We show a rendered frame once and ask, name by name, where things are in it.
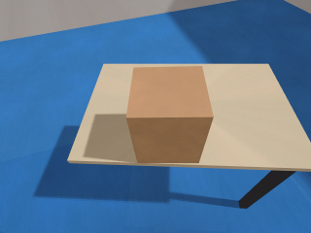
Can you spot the table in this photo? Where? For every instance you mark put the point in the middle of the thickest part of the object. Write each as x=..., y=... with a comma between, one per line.
x=254, y=126

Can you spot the carton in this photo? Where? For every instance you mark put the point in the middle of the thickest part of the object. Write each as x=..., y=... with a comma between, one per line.
x=169, y=114

